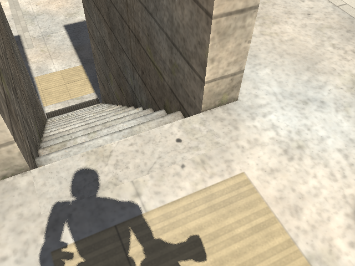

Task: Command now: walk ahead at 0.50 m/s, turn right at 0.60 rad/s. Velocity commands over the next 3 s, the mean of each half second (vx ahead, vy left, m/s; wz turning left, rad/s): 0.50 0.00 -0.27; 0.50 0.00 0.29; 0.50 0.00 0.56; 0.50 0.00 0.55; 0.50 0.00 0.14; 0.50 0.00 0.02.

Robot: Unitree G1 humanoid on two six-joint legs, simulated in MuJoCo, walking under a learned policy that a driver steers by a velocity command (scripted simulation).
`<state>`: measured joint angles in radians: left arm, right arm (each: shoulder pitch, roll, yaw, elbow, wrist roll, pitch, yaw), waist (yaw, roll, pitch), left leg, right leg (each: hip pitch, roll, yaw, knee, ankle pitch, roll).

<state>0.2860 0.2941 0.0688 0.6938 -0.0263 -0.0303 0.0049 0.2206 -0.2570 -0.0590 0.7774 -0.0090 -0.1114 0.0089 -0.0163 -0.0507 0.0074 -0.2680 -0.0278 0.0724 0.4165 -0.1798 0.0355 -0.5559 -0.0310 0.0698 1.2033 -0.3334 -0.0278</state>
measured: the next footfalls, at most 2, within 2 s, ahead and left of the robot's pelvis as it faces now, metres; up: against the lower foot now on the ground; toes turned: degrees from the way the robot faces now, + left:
right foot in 0.34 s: +0.33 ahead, -0.17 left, +0.00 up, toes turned -8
left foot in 0.90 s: +0.65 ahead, +0.06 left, +0.00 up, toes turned +5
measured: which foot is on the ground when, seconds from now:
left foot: down 0.00-0.34, up 0.36-0.88, down 0.90-1.00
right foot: up 0.00-0.32, down 0.34-0.92, up 0.94-1.00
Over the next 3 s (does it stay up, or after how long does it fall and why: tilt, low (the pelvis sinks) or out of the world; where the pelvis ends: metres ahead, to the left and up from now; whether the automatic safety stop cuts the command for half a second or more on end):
stays up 1.46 0.35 -0.47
